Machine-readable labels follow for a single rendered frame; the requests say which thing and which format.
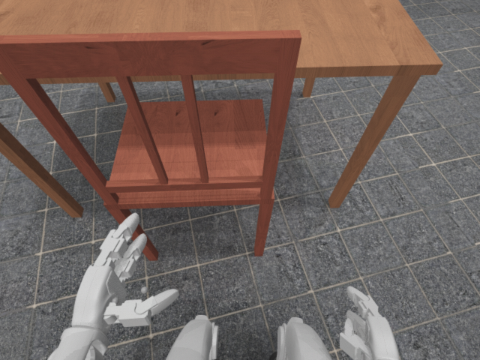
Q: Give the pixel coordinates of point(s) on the robot left thigh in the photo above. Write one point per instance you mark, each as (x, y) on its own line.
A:
(198, 340)

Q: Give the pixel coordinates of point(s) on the chair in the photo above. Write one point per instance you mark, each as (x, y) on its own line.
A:
(172, 153)

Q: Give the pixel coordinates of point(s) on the left robot hand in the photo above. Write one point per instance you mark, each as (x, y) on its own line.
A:
(104, 280)

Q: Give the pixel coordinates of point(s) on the left robot forearm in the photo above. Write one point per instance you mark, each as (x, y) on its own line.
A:
(81, 342)

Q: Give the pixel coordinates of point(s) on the table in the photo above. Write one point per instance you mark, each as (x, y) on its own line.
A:
(339, 38)

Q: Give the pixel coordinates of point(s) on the robot thigh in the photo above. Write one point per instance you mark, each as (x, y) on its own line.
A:
(198, 340)
(298, 341)

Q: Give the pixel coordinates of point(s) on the robot right thigh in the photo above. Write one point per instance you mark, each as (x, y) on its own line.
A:
(298, 341)

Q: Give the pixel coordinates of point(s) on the right robot hand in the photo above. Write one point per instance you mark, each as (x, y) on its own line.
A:
(374, 339)

